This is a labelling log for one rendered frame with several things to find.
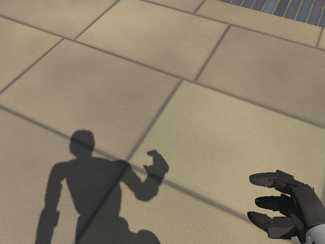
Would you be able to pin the right robot forearm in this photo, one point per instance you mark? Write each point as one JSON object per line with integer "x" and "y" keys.
{"x": 316, "y": 235}

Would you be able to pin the robot right hand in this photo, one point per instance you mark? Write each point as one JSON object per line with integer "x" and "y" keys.
{"x": 303, "y": 209}

